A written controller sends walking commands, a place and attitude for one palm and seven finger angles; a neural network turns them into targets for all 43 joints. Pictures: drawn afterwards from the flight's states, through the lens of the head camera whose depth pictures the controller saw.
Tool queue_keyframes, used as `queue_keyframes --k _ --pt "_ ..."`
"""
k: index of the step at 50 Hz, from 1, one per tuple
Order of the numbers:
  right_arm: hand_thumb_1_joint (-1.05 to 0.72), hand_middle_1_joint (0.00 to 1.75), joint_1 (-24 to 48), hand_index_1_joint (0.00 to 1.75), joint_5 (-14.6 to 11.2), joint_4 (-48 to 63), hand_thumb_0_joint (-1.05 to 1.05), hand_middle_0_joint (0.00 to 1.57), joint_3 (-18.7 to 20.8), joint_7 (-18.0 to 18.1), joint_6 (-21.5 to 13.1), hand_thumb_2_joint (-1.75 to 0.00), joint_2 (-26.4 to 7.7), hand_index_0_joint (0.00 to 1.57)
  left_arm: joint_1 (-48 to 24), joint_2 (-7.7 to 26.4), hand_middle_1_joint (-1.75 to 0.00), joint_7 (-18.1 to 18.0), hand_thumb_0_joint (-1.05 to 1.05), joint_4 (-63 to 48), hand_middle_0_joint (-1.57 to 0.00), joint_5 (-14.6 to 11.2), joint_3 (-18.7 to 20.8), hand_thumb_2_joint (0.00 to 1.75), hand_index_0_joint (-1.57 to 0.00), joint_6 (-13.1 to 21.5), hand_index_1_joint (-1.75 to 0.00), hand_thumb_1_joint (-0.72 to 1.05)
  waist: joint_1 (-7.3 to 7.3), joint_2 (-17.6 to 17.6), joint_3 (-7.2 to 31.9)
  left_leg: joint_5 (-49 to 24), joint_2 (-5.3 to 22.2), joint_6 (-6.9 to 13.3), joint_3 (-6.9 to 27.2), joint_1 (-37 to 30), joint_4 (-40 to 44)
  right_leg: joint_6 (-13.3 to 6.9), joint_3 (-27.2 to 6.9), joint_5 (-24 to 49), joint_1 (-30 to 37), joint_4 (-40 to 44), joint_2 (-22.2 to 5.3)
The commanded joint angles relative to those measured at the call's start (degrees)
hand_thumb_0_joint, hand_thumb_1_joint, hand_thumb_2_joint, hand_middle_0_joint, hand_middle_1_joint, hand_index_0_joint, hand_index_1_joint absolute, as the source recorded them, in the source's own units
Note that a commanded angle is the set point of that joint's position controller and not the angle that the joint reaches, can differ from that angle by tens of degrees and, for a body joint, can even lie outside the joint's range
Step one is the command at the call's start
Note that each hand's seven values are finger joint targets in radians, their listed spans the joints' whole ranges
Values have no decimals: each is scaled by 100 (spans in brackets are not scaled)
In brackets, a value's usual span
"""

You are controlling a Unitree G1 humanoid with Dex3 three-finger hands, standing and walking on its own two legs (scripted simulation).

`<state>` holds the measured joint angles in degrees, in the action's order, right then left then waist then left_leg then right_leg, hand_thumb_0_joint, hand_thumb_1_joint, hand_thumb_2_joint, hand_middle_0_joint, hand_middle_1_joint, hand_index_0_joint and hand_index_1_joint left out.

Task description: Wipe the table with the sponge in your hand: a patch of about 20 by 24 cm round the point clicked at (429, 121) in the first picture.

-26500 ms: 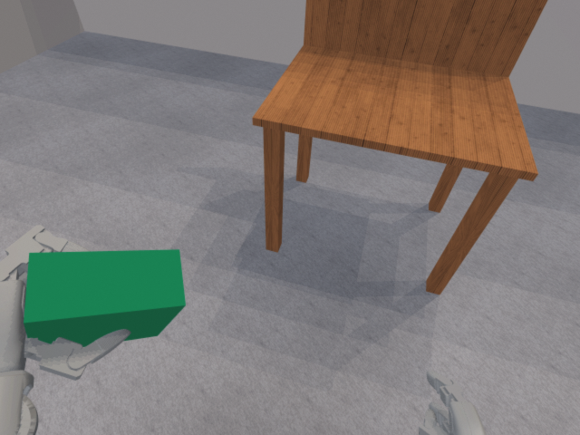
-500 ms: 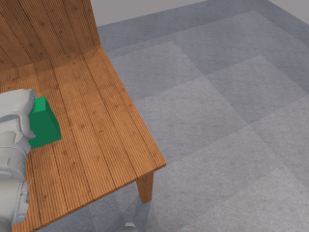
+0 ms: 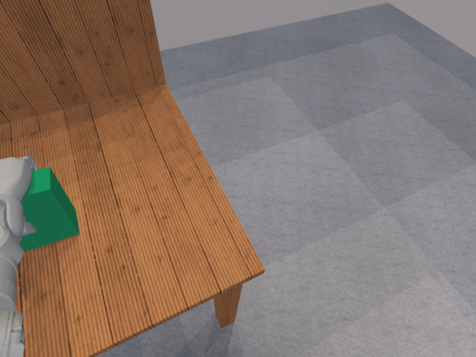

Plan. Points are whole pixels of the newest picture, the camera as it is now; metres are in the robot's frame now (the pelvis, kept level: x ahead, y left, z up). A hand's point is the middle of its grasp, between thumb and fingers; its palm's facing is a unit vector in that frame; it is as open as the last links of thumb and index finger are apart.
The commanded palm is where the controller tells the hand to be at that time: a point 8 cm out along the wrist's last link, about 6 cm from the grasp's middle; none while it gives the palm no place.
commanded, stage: slide back across to the first lane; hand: left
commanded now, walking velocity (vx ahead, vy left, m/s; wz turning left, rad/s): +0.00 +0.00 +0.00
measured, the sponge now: (30, 221) +0.34 +0.40 -0.03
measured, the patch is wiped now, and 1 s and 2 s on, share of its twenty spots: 1.00 1.00 1.00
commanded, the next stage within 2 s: wipe back along the first lane in 0.04 s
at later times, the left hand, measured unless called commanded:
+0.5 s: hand (4, 219) +0.32 +0.41 +0.02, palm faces -0.10 +0.00 -1.00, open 10.3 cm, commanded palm +0.29 +0.38 +0.05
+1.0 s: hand (4, 248) +0.27 +0.38 +0.02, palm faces -0.06 -0.01 -1.00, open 10.3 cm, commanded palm +0.23 +0.36 +0.04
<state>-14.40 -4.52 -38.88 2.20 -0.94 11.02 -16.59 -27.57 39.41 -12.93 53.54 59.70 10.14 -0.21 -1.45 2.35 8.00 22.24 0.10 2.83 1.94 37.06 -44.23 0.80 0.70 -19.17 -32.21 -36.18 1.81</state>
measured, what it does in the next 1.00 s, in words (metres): stands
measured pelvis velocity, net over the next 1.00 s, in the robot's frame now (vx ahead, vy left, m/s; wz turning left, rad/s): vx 0.01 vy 0.00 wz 0.03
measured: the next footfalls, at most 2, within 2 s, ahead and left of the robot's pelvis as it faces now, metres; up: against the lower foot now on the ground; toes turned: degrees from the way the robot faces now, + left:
none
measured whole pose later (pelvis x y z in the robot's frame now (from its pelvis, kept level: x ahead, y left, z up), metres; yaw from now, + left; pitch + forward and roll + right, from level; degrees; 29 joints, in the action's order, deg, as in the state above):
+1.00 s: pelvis +0.01 +0.00 +0.00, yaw +2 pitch +11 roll -4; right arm -10.1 -4.3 -36.4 1.5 -0.9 8.8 -15.7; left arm -3.0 32.3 -14.1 24.6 54.2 6.8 -9.1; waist 1.8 3.5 8.0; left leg 22.8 -1.2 3.2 2.6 31.3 -43.0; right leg 1.1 1.4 -20.3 -26.2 -35.2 0.6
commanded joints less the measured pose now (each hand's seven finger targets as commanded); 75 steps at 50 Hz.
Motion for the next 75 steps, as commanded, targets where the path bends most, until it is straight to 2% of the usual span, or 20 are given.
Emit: queue_keyframes --k 1,7,12,15,18,19,20,23,29,35,39,41,43,46,48,59,60,65,72,75 --pt "-90 30 -115 30 70 461 0 20 368 51 -115 -90 -1001 20 -265 1708 -160 -1 0 -548 -120 81 381 130 -120 -51 -160 10 220 214 1471 -3030 18 -10 166 -1381 405 -490 236 2054 701 129 207" --pt "-90 30 -59 30 76 460 0 20 342 44 -83 -90 -1017 20 -334 1846 -160 18 0 -659 -120 60 441 130 -120 -92 -160 10 181 275 1328 -2875 -20 -9 159 -1276 430 -483 253 2023 711 144 197" --pt "-90 30 -27 30 65 496 0 20 349 33 -92 -90 -973 20 -61 1275 -160 151 0 -723 -120 9 19 130 -120 -82 -160 10 123 248 1269 -2933 19 -18 199 -1413 412 -491 290 1851 505 170 217" --pt "-90 30 99 30 57 613 0 20 366 24 -105 -90 -922 20 244 1095 -160 180 0 -1121 -120 -88 27 130 -120 -54 -160 10 214 257 1518 -3344 71 -49 268 -1598 403 -496 279 1941 613 134 205" --pt "-90 30 129 30 70 665 0 20 365 -2 -107 -90 -902 20 742 801 -160 162 0 -1333 -120 -218 -115 130 -120 -159 -160 10 191 175 1390 -3161 57 -49 256 -1564 392 -483 309 1863 606 170 224" --pt "-90 30 150 30 71 660 0 20 358 -2 -104 -90 -927 20 831 916 -160 140 0 -1331 -120 -239 14 130 -120 -203 -160 10 202 46 1316 -3034 51 -40 252 -1445 411 -484 307 1871 653 170 217" --pt "-90 30 253 30 59 708 0 20 336 16 -118 -90 -902 20 842 736 -160 158 0 -1423 -120 -298 -76 130 -120 -226 -160 10 189 24 1266 -3058 72 -40 269 -1436 464 -476 312 1867 652 167 206" --pt "-90 30 233 30 70 691 0 20 332 15 -123 -90 -939 20 1018 750 -160 148 0 -1391 -120 -299 -86 130 -120 -363 -160 10 169 -198 1087 -2675 28 -19 234 -1262 470 -469 326 1782 673 189 204" --pt "-90 30 343 30 44 787 0 20 269 20 -181 -90 -898 20 1311 516 -160 219 0 -1484 -120 -308 -284 130 -120 -566 -160 10 205 -145 826 -2205 -25 -32 229 -1129 584 -494 344 1441 638 223 193" --pt "-90 30 526 30 45 927 0 20 271 2 -316 -90 -835 20 2215 305 -160 248 0 -2120 -120 -461 -185 130 -120 -540 -160 10 351 -115 1137 -2908 48 -67 286 -1361 539 -482 298 1878 929 182 165" --pt "-90 30 586 30 53 934 0 20 269 13 -325 -90 -847 20 2333 217 -160 189 0 -2360 -120 -501 -250 130 -120 -688 -160 10 294 -269 731 -2320 9 -60 284 -1206 643 -465 362 1520 808 249 170" --pt "-90 30 643 30 52 943 0 20 262 28 -352 -90 -829 20 2353 151 -160 175 0 -2585 -120 -505 -315 130 -120 -755 -160 10 308 -11 723 -2392 13 -70 308 -1357 662 -480 354 1460 786 248 157" --pt "-90 30 670 30 62 935 0 20 261 31 -389 -90 -815 20 2565 100 -160 161 0 -2642 -120 -509 -305 130 -120 -811 -160 10 331 -193 797 -2409 3 -61 280 -1355 661 -477 348 1575 900 269 156" --pt "-90 30 769 30 58 956 0 20 236 50 -426 -90 -788 20 2665 -92 -160 179 0 -2852 -120 -541 -468 130 -120 -866 -160 10 310 -143 644 -2342 -2 -67 296 -1391 715 -474 347 1525 896 296 141" --pt "-90 30 785 30 57 945 0 20 229 66 -442 -90 -795 20 2698 56 -160 176 0 -2884 -120 -524 -354 130 -120 -909 -160 10 332 -171 642 -2173 -27 -63 280 -1355 750 -479 335 1456 952 328 145" --pt "-90 30 975 30 94 1010 0 20 217 48 -583 -90 -696 20 3464 -415 -160 161 0 -3460 -120 -579 -570 130 -120 -883 -160 10 410 -191 707 -2491 -22 -70 279 -1514 731 -474 304 1785 1132 325 125" --pt "-90 30 1039 30 94 1038 0 20 209 57 -588 -90 -703 20 3576 -287 -160 152 0 -3507 -120 -608 -378 130 -120 -875 -160 10 457 -290 720 -2590 1 -67 296 -1475 752 -480 271 1890 1230 329 115" --pt "-90 30 1138 30 95 1018 0 20 208 62 -611 -90 -692 20 3915 -292 -160 61 0 -3775 -120 -646 -285 130 -120 -930 -160 10 480 -306 600 -2595 -2 -71 282 -1446 784 -464 262 1980 1285 339 98" --pt "-90 30 1173 30 114 1011 0 20 207 77 -653 -90 -646 20 4238 -499 -160 11 0 -4069 -120 -650 -453 130 -120 -1024 -160 10 467 -246 428 -2379 -42 -56 222 -1475 819 -447 301 1911 1301 361 81" --pt "-90 30 1267 30 115 1059 0 20 199 81 -687 -90 -626 20 4488 -467 -160 10 0 -4225 -120 -664 -346 130 -120 -1001 -160 10 542 -249 541 -2522 -37 -52 232 -1493 829 -458 235 2076 1445 360 67"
